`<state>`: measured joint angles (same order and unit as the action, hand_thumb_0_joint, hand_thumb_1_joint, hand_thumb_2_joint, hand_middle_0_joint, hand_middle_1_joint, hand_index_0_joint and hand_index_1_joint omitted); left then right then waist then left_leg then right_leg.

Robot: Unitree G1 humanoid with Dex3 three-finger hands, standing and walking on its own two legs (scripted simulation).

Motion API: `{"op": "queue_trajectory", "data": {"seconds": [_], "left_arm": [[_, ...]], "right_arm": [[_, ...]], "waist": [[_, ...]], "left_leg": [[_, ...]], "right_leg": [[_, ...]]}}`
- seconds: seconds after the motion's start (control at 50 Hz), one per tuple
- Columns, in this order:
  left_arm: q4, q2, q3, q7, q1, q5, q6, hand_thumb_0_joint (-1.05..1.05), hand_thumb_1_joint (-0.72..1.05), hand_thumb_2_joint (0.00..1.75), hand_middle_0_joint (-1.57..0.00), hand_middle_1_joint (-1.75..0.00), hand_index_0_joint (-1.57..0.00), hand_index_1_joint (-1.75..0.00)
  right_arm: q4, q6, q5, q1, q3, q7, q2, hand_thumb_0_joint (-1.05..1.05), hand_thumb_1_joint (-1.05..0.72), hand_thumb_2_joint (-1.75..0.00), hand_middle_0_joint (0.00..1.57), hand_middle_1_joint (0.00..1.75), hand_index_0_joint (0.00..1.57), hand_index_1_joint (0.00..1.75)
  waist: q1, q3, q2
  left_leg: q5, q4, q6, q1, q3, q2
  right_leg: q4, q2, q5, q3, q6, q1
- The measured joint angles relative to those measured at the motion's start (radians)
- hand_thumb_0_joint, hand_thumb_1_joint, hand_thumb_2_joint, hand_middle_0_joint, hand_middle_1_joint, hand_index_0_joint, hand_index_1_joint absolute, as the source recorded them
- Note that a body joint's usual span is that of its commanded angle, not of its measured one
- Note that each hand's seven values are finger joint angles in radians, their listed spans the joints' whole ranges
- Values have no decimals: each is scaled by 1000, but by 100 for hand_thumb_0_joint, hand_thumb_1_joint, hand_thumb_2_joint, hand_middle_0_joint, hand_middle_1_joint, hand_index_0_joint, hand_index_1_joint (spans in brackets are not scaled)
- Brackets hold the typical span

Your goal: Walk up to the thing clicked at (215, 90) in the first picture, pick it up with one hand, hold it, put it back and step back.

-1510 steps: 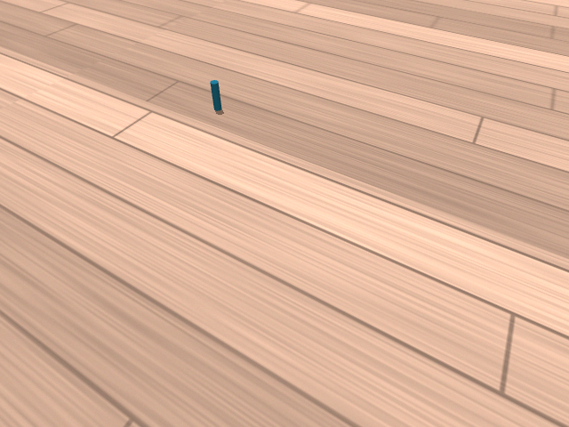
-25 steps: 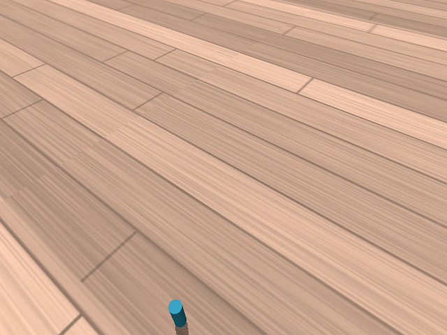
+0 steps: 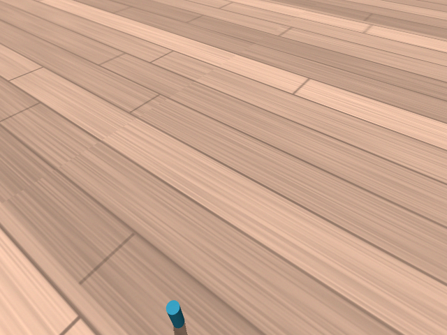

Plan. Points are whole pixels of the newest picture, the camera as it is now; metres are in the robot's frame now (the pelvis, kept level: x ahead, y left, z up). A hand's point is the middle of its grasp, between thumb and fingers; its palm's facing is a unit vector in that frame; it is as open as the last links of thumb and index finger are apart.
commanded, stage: stand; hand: left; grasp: from the side
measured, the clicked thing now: (175, 314) +0.36 +0.19 -0.69
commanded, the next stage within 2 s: step back in 1.14 s
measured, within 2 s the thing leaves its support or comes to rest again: neither
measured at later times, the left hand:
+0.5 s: hand out of the picture +0.07 +0.24 -0.16, palm faces -0.02 -0.94 -0.34, open 7.4 cm
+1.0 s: hand out of the picture +0.09 +0.24 -0.16, palm faces -0.02 -0.94 -0.34, open 7.4 cm
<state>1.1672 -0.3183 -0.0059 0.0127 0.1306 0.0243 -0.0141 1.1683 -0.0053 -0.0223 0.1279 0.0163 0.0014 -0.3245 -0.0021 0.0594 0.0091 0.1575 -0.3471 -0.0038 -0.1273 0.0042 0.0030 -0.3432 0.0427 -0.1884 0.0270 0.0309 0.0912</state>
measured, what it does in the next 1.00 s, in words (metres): stands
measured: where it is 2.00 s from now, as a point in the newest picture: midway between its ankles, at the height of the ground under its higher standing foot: outside the picture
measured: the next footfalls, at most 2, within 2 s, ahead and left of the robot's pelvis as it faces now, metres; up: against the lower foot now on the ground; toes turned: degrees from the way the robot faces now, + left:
right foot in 1.86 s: -0.11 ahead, -0.10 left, +0.00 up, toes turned -1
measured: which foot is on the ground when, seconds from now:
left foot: down 0.00-1.00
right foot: down 0.00-1.00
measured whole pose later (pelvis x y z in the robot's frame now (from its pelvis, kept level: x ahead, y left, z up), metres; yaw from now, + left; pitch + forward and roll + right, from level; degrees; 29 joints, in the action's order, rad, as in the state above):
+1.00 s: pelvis +0.02 -0.01 +0.00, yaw +0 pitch -2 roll +0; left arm 1.15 -0.33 -0.01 0.00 0.11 0.01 -0.02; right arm 1.16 -0.01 -0.02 0.11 0.00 0.00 -0.34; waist 0.00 0.05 0.01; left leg 0.16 -0.31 -0.01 -0.11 0.00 0.01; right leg -0.31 0.03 -0.19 0.03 0.02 0.08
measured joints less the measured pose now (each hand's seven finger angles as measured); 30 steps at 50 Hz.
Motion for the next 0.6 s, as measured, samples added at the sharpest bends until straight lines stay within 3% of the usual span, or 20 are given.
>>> {"op": "queue_trajectory", "data": {"seconds": [0.6], "left_arm": [[-6,-9,-3,-9,-16,-8,0,1,90,89,-21,-30,-20,-30]], "right_arm": [[0,-8,3,-10,-8,-3,-12,0,-90,-90,20,30,21,30]], "waist": [[5,-7,-1]], "left_leg": [[-3,29,-6,11,-4,6]], "right_leg": [[23,-6,1,-4,-5,-6]]}}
